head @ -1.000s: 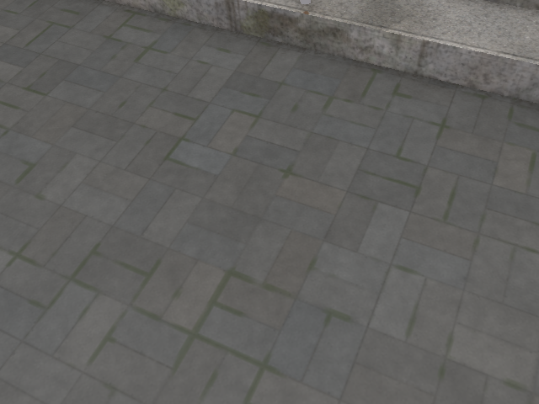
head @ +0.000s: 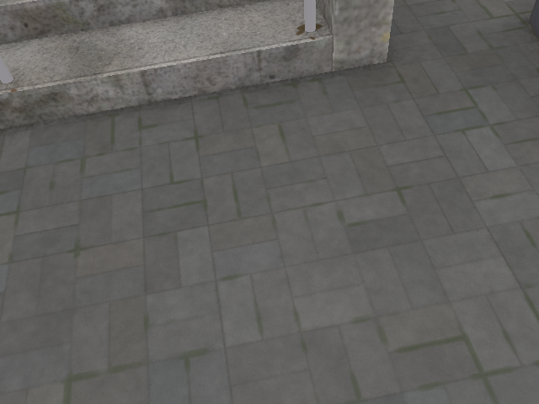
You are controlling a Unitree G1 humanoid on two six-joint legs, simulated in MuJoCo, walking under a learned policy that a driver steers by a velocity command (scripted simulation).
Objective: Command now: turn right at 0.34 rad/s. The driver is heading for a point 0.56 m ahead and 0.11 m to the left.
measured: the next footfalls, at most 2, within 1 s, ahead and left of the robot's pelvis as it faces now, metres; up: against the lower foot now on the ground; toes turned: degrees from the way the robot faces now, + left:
left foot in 0.28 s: +0.05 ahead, +0.12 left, +0.00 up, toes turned -4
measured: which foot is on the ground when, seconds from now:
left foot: up 0.00-0.26, down 0.28-1.00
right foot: down 0.00-1.00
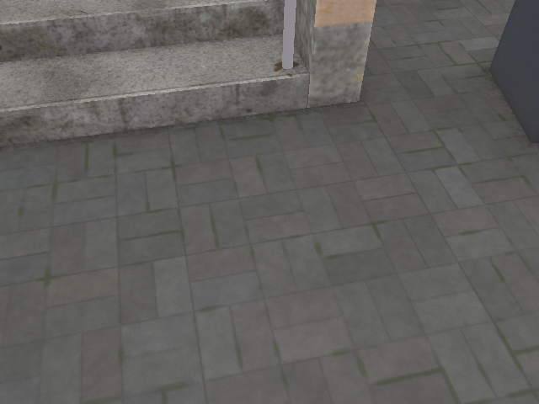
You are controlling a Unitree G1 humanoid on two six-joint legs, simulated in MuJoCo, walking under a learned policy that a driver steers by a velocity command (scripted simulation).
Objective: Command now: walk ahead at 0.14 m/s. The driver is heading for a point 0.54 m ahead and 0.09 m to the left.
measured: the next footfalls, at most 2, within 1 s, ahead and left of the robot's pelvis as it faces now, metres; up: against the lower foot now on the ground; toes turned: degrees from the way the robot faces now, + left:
right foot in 0.28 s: +0.11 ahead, -0.13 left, +0.00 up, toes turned -2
left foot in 0.74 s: +0.46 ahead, +0.02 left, +0.00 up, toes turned +7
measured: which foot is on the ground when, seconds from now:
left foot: down 0.00-0.28, up 0.30-0.72, down 0.74-1.00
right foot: down 0.00-0.00, up 0.02-0.26, down 0.28-0.76, up 0.78-1.00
